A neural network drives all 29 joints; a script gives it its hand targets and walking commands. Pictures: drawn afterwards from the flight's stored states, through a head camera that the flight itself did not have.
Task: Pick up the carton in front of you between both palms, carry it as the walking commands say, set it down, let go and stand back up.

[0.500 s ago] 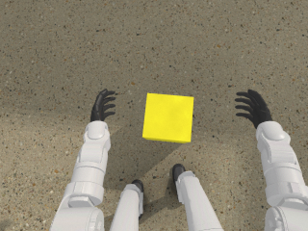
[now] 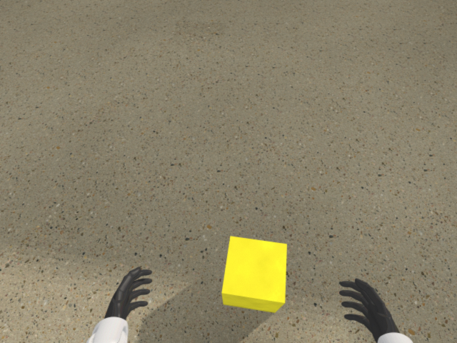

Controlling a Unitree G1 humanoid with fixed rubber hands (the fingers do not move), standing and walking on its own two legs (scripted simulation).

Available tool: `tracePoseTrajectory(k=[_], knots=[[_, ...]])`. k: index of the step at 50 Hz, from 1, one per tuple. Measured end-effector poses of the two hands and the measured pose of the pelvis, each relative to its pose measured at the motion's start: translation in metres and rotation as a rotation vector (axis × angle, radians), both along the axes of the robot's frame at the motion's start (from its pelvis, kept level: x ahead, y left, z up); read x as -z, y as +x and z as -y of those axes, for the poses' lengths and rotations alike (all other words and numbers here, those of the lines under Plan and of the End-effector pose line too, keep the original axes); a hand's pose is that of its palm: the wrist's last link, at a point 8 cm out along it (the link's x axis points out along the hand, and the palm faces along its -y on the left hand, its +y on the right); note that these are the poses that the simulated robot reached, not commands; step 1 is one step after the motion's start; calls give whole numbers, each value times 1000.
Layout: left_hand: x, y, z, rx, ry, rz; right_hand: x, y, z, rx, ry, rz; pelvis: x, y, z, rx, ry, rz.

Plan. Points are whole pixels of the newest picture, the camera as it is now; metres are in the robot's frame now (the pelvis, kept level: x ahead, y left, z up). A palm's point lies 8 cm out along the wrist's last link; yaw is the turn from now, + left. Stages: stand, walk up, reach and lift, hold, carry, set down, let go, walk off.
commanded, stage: let go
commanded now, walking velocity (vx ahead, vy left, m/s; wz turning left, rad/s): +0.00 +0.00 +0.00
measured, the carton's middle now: (253, 275) +0.39 -0.08 -0.65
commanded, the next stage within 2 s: stand in 0.54 s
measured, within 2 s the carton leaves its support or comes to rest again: neither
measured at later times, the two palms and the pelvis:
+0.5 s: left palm (96, 333) +0.17 +0.24 -0.07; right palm (379, 321) +0.17 -0.23 -0.06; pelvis +0.01 +0.01 +0.00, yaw +0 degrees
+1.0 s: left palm out of the picture +0.13 +0.28 -0.08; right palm (412, 337) +0.15 -0.30 -0.10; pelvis +0.02 -0.01 +0.00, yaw +2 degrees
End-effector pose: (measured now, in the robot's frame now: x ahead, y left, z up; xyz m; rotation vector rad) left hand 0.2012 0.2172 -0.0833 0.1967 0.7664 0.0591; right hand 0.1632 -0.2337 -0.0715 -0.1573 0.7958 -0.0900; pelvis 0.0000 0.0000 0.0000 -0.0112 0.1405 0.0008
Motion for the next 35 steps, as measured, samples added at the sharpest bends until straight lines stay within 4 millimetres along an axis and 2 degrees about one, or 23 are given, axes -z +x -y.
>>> tracePoseTrajectory(k=[4, 9, 13, 19, 28, 35], knots=[[-11, -16, -18, -7, 3, -3, -6, -2, -11, -12, 0, 2, -4, 5, -10, 2, -7, 73], [-20, -28, -34, -20, 3, -10, -8, 5, -20, -29, -1, 5, -5, 9, -19, 2, -10, 140], [-23, -32, -38, -26, -2, -16, -9, 10, -24, -36, -2, 5, -5, 11, -22, 0, -10, 173], [-23, -29, -34, -28, -11, -20, -9, 12, -22, -36, -4, -2, -5, 13, -20, -2, -10, 194], [-16, -32, -21, -31, 16, -18, -10, 7, 3, -1, -78, -21, -2, 12, -8, 6, -4, 176], [-6, -56, -54, -73, 166, -121, 7, -5, 39, 4, -152, -43, 3, 10, 1, -9, 4, 142]])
